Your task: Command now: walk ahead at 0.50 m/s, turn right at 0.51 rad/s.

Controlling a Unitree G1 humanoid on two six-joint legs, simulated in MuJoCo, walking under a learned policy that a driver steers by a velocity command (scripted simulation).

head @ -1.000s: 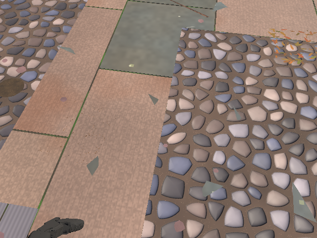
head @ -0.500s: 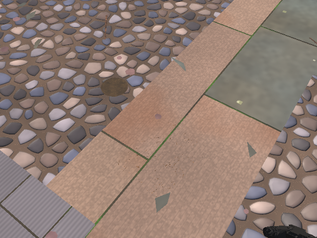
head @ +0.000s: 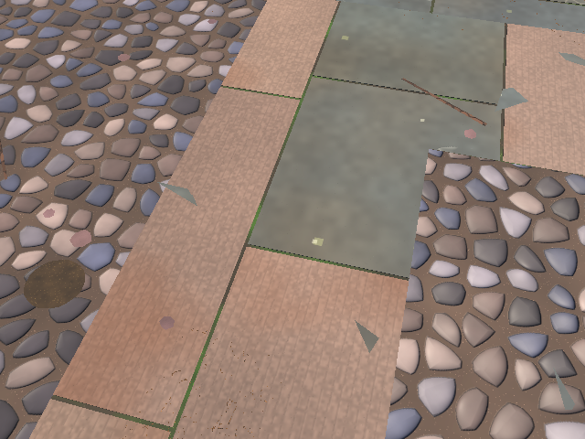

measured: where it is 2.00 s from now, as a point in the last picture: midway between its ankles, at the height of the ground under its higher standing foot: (340, 411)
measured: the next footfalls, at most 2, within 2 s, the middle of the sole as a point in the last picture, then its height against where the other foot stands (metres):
right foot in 0.08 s outside the picture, level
left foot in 0.60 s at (291, 408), level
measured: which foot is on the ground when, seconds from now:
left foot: down 0.00-0.06, up 0.08-0.58, down 0.60-1.00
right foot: up 0.00-0.06, down 0.08-0.62, up 0.64-1.00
